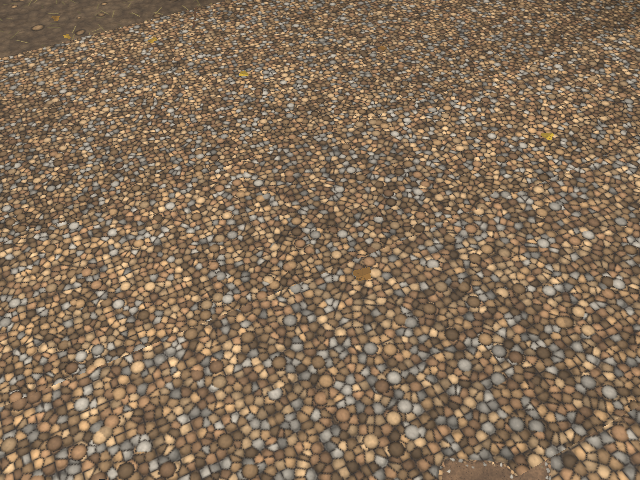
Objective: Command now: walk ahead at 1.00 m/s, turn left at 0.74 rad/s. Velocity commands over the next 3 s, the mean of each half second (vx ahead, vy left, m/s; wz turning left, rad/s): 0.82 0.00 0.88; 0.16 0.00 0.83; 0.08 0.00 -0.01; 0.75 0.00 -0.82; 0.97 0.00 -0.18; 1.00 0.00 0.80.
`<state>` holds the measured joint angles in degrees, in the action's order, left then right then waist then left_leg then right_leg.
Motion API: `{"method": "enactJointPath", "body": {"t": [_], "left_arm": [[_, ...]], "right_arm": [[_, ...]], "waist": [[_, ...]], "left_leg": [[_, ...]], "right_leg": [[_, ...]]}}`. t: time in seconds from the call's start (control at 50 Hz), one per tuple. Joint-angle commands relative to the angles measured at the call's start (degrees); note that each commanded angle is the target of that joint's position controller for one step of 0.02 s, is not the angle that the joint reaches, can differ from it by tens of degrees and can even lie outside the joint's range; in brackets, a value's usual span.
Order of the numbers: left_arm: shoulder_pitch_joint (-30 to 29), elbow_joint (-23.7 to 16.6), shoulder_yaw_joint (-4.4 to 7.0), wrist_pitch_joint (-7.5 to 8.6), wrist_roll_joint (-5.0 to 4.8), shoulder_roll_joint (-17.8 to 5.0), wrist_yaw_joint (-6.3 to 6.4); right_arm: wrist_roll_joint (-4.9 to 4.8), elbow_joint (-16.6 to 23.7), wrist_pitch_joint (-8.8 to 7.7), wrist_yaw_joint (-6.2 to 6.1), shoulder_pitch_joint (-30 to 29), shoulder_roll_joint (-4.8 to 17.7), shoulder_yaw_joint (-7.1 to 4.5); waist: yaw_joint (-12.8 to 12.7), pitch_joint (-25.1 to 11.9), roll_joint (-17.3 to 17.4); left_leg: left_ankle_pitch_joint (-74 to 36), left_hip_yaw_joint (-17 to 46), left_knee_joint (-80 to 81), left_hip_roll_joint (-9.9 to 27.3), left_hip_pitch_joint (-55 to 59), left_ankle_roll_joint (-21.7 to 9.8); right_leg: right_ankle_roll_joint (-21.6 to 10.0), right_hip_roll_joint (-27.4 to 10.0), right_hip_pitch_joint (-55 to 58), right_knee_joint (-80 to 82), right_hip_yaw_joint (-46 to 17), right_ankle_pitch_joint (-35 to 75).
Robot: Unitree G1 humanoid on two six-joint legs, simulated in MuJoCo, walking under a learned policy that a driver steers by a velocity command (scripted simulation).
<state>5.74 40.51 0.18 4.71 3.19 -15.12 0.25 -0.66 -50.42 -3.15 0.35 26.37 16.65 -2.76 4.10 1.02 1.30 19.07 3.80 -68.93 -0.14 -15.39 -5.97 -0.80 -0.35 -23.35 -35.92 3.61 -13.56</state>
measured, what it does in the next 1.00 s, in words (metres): goes down, turning left: left foot 0.19 m lower, then right foot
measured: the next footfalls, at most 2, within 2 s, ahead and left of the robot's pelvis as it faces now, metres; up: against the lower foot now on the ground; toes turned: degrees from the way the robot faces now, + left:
left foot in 0.40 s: +0.50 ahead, +0.12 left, -0.19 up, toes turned +23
right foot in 0.70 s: +0.82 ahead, +0.07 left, -0.18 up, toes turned +43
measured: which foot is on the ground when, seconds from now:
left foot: up 0.00-0.38, down 0.40-0.72, up 0.74-0.98, down 1.00-1.00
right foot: down 0.00-0.38, up 0.40-0.68, down 0.70-1.00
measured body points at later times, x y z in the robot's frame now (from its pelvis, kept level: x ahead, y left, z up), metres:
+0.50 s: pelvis +0.44 +0.08 -0.19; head +0.46 +0.06 +0.26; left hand +0.37 +0.30 -0.32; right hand +0.56 -0.16 -0.34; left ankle +0.46 +0.11 -0.91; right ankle +0.37 -0.14 -0.63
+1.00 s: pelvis +0.60 +0.08 -0.18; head +0.60 +0.09 +0.27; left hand +0.44 +0.40 -0.25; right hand +0.92 +0.03 -0.26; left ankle +0.54 +0.16 -0.90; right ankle +0.79 +0.04 -0.91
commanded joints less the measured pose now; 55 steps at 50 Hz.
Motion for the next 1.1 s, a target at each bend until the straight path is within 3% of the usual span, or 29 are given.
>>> {"method": "enactJointPath", "body": {"t": [0.02,0.08,0.16,0.18,0.28,0.34,0.38,0.4,0.42,0.44,0.46,0.48,0.52,0.54,0.56,0.6,0.64,0.68,0.7,0.72,0.74,0.78,0.84,0.96,1.0,1.02,1.04,1.06,1.1], "left_arm": [[11.18,1.96,3.00,1.08,-1.18,-5.80,0.76],[11.67,4.41,2.82,2.46,-3.14,-4.64,0.50],[16.44,7.10,4.13,3.40,-1.64,-8.00,0.47],[17.48,9.06,3.19,4.38,-2.23,-3.91,0.96],[17.68,10.43,2.47,5.50,-1.46,-5.34,2.89],[24.38,11.82,1.95,3.35,-1.89,-6.74,3.79],[24.33,12.51,1.93,0.71,-3.33,-6.49,3.31],[29.89,16.13,-1.10,0.58,8.38,-9.26,-2.92],[19.57,8.53,-0.02,-0.04,8.25,-5.09,-5.19],[26.15,3.63,-1.01,3.10,4.85,-2.45,-8.05],[8.42,-1.68,-0.75,4.87,-1.32,-7.31,-7.71],[4.94,-6.52,-0.13,4.69,-3.35,-7.92,-5.62],[10.78,-2.94,-0.32,3.32,-0.21,-9.45,0.09],[14.02,0.12,0.90,2.31,-0.01,-12.10,0.91],[13.68,-1.02,0.25,1.70,-0.25,-8.27,0.46],[11.36,-0.50,-2.21,0.53,-1.36,-1.31,-0.93],[11.36,0.99,-1.15,0.51,-2.57,-4.33,-1.20],[9.82,-0.11,1.41,1.52,-1.13,-10.48,0.28],[14.94,0.43,2.64,2.13,-0.89,-14.61,0.94],[22.57,0.87,3.52,2.50,-1.76,-18.45,0.92],[20.82,0.12,3.67,1.59,-0.28,-16.86,0.44],[8.17,-2.24,4.08,1.57,-3.06,-12.68,1.43],[-3.37,-5.64,3.91,1.73,-2.74,-9.67,3.40],[-6.41,-7.93,6.80,2.18,-0.81,-14.49,2.39],[-5.22,-6.52,3.72,2.34,-0.58,-7.46,0.38],[5.17,-7.65,3.28,2.05,-1.30,-4.68,0.22],[7.24,-5.40,4.66,2.29,-2.00,-10.25,0.76],[3.22,-4.48,5.21,1.20,-2.80,-12.58,0.36],[4.17,-2.98,5.92,0.26,-1.51,-13.65,1.20]], "right_arm": [[1.51,5.95,0.93,0.81,-4.52,4.03,-1.17],[2.19,9.39,3.31,1.53,-10.07,1.57,-0.78],[3.00,10.36,4.32,4.62,-11.16,2.91,-1.37],[2.44,12.39,3.40,4.83,-16.56,3.58,-2.05],[2.67,10.92,1.60,7.68,-22.05,0.18,-0.19],[5.68,6.21,1.53,4.41,-13.75,0.95,-0.39],[5.60,-1.47,1.79,0.59,5.18,4.65,-2.34],[11.18,-13.99,1.25,1.32,26.29,8.02,-2.74],[8.16,-12.47,-0.24,1.05,28.22,15.96,-4.23],[5.37,-9.80,-1.49,1.95,25.13,23.90,-6.36],[6.86,-8.08,-3.01,1.87,17.26,18.86,-5.02],[4.47,-4.02,-3.69,3.30,5.92,15.01,-4.08],[3.74,3.16,-4.86,4.89,-14.70,0.90,1.50],[3.30,7.12,-5.12,5.63,-18.65,0.79,2.37],[4.36,7.38,-5.74,6.31,-18.14,5.58,1.33],[4.72,8.67,-6.09,7.17,-13.45,12.35,-1.80],[3.72,9.71,-5.55,7.93,-9.50,13.65,-3.38],[3.35,9.91,-5.47,7.82,-7.08,8.02,-2.14],[2.82,11.96,-5.78,7.92,-8.13,4.14,-1.14],[3.01,13.39,-6.21,6.98,-0.89,-3.00,0.65],[2.66,13.64,-4.68,5.54,1.07,-1.12,-0.01],[3.87,13.15,-0.85,2.83,-5.79,4.04,-1.12],[5.90,11.13,-0.24,2.48,-1.13,2.60,-0.13],[1.15,12.75,-0.63,7.90,-4.22,6.26,0.23],[-0.29,12.50,-2.37,7.72,-0.71,8.85,-1.18],[0.44,16.43,-3.30,6.19,-4.68,20.11,-3.87],[3.17,19.36,-4.53,6.23,-10.61,20.32,-4.75],[3.45,18.57,-4.76,5.33,-11.61,16.22,-4.46],[0.50,19.66,-4.35,4.11,-17.67,10.05,-2.20]], "waist": [[-5.70,-0.45,-4.53],[-3.27,3.98,-7.05],[-3.15,-1.12,-4.86],[-3.03,3.33,-3.20],[-3.11,6.79,1.24],[-2.71,2.91,2.42],[4.99,-4.35,1.92],[9.36,-3.26,5.85],[11.35,-7.48,12.58],[6.90,-27.86,6.08],[11.71,-17.01,-0.25],[5.12,-12.80,-5.07],[-6.93,5.98,-11.55],[-9.75,8.51,-9.72],[-12.98,7.20,-4.56],[-11.74,3.36,-8.37],[-9.31,2.81,-5.75],[-9.76,-0.63,-5.44],[-11.67,-6.28,-7.89],[-9.09,-22.25,-16.99],[-7.83,-26.51,-19.95],[-5.90,-9.09,-11.40],[-0.94,-5.62,-10.42],[-1.57,-5.11,-6.08],[0.93,-6.22,-1.17],[-5.56,-8.63,13.60],[-4.99,-5.09,9.46],[-2.52,-3.66,7.67],[-5.38,-2.60,6.50]], "left_leg": [[-4.46,2.15,-0.98,6.53,-22.71,0.35],[-5.53,-0.41,9.52,7.92,-20.20,1.12],[-22.29,-4.62,5.00,6.84,-23.16,-0.75],[-32.33,-0.47,15.26,7.47,-29.33,-2.29],[-63.22,-10.59,34.22,2.02,-6.24,-2.44],[-60.57,-17.61,40.51,-4.28,2.53,-1.33],[-65.07,-15.24,49.16,-2.62,19.33,-3.51],[-68.52,0.59,56.46,6.02,50.05,-9.75],[-86.29,-0.26,41.31,3.27,55.16,-10.82],[-94.09,22.60,23.37,21.45,83.21,-27.92],[-89.57,25.41,27.08,23.12,67.27,-25.34],[-70.00,27.33,32.03,22.07,50.29,-23.80],[-57.53,26.26,51.12,21.81,-3.75,-20.23],[-54.15,18.15,55.84,15.08,-27.14,-18.38],[-54.02,16.59,53.25,7.50,-36.80,-16.21],[-47.87,15.19,49.82,1.33,-37.23,-11.34],[-38.54,17.98,44.75,-0.81,-25.80,-8.71],[-33.87,21.26,36.06,-2.91,-15.27,-4.42],[-34.61,17.99,27.72,-6.53,-16.09,0.09],[-9.81,10.25,16.70,-12.66,-20.36,5.51],[22.22,4.00,4.68,-13.68,-25.03,8.83],[13.35,1.63,0.38,-4.06,-25.46,10.31],[7.70,-3.78,3.40,-0.94,-7.88,10.13],[-8.50,-6.40,29.22,0.45,3.93,8.50],[-24.07,-2.83,40.80,1.22,14.96,4.04],[-46.51,18.72,46.88,19.11,14.82,-11.38],[-35.31,23.25,48.86,23.32,7.36,-18.33],[-13.74,18.42,51.71,18.76,1.09,-13.09],[-3.63,15.07,51.72,14.22,-4.32,-6.55]], "right_leg": [[-6.63,-16.46,19.78,20.99,-18.65,2.00],[-6.19,-14.95,13.15,24.23,-7.61,13.99],[-7.44,-16.05,21.50,15.96,2.16,30.58],[-3.36,-13.81,23.57,17.09,3.00,18.19],[1.21,-10.03,8.87,9.06,15.37,-0.06],[1.62,-11.47,16.01,-19.01,16.47,20.59],[1.52,-10.59,13.73,-53.25,13.56,20.63],[14.26,-1.42,-6.66,-73.38,3.87,-20.83],[14.10,4.65,-18.20,-84.03,-0.20,-27.60],[21.24,2.44,-38.84,-87.34,-14.16,-29.46],[19.25,-0.18,-49.72,-89.35,-13.82,-31.63],[14.84,-0.71,-50.84,-80.76,-14.30,-32.92],[9.14,-8.85,-30.06,-49.26,-18.06,-20.89],[8.49,-10.57,-6.71,-31.51,-15.03,-10.11],[6.45,-10.37,7.83,-23.75,-11.08,-2.62],[5.32,-5.89,21.34,-8.89,-6.82,8.55],[6.32,-0.62,21.63,-1.14,-7.24,16.55],[0.04,-1.88,20.07,1.63,-9.34,22.08],[-7.29,-7.61,28.02,2.45,-13.26,43.74],[-24.86,-24.33,45.36,5.83,-29.99,64.70],[-31.95,-33.09,46.33,11.52,-42.24,57.92],[-16.15,-22.78,23.33,18.43,-29.13,18.66],[-9.80,-14.97,3.48,24.05,-12.55,14.53],[-6.10,-14.50,-1.17,18.68,-7.62,3.98],[-2.38,-12.81,-7.61,8.61,-5.54,6.30],[4.45,-4.54,-10.77,-4.95,2.86,-10.65],[6.79,-1.47,-12.84,-10.88,-3.55,-19.12],[6.55,-3.69,-9.62,-14.11,-5.36,-16.05],[7.11,-3.38,-5.98,-21.01,-5.62,-12.80]]}}
Over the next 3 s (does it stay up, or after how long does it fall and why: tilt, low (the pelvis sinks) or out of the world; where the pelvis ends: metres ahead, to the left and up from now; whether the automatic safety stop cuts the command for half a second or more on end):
stays up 1.67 0.50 -0.38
